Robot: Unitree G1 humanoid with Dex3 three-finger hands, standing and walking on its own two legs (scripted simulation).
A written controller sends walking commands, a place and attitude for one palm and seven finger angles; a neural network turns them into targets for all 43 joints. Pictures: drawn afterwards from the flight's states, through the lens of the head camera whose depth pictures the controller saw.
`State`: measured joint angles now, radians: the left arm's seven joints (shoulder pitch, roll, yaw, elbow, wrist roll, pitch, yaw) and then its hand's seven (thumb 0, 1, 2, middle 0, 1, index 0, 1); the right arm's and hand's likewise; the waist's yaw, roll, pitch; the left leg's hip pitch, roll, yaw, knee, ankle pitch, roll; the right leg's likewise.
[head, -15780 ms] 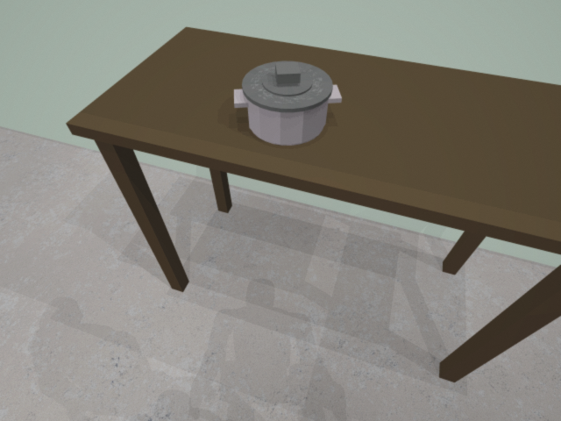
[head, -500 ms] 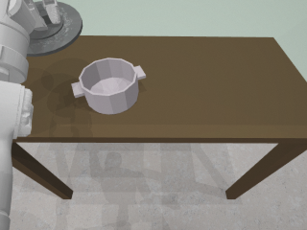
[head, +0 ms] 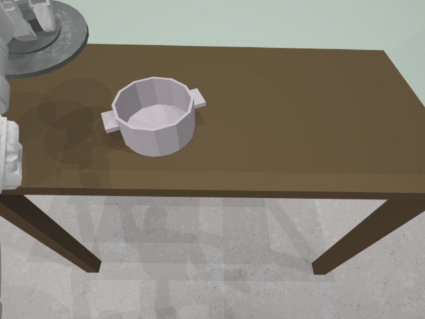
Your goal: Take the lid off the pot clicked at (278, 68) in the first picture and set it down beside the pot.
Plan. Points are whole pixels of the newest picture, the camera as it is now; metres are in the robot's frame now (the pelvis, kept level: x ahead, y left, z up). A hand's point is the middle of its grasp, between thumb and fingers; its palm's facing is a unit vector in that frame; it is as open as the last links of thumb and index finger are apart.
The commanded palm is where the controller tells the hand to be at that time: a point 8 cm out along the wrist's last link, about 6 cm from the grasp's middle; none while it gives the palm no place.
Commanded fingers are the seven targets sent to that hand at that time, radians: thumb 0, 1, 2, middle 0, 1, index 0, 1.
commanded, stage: move the lid sideways beside the pot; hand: left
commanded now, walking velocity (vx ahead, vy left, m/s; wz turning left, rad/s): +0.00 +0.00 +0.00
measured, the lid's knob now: (19, 20) +0.53 +0.26 +0.28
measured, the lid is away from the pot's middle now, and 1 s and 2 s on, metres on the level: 0.17 0.24 0.23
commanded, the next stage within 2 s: lower the lid onto the table in 0.66 s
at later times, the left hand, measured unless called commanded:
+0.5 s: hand out of the picture +0.49 +0.29 +0.29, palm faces -0.23 -0.10 -0.97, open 5.3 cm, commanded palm +0.51 +0.30 +0.36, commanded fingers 0.00 0.71 0.93 -0.71 -1.08 -1.05 -1.17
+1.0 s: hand out of the picture +0.49 +0.30 +0.28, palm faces -0.26 -0.15 -0.95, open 5.3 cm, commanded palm +0.52 +0.30 +0.34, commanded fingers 0.00 0.71 0.93 -0.71 -1.08 -1.05 -1.17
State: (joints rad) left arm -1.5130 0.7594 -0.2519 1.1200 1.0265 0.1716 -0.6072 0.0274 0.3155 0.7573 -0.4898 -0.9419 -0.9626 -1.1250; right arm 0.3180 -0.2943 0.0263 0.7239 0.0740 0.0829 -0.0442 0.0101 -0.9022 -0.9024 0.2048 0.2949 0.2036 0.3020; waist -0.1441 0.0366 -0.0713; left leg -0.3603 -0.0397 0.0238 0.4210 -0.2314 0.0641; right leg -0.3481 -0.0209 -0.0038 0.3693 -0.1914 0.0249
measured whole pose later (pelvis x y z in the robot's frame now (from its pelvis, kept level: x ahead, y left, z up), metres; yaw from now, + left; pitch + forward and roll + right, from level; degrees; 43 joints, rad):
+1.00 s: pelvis +0.01 +0.00 +0.00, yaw +0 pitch +10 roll -2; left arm -1.54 0.88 -0.22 1.22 1.05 0.20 -0.62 0.03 0.32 0.76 -0.49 -0.94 -0.97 -1.13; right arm 0.32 -0.30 0.04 0.73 0.10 0.07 -0.05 0.01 -0.90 -0.90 0.21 0.29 0.20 0.30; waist -0.15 0.04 -0.04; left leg -0.37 -0.03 0.02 0.45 -0.26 0.06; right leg -0.34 -0.01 -0.01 0.36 -0.20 0.03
